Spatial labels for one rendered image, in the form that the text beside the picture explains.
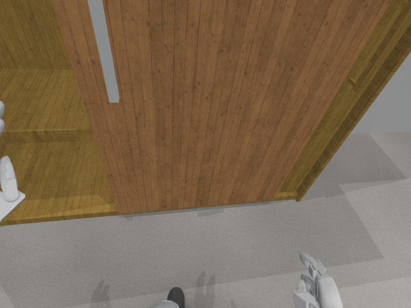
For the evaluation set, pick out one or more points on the right robot hand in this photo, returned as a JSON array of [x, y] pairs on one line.
[[323, 292]]

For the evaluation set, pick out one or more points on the left robot foot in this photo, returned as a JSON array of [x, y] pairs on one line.
[[176, 295]]

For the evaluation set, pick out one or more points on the left robot hand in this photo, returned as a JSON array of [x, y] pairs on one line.
[[10, 198]]

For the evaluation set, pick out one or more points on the handle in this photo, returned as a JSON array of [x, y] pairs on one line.
[[103, 44], [386, 45]]

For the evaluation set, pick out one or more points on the wardrobe door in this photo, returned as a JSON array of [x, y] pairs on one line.
[[217, 98], [343, 102]]

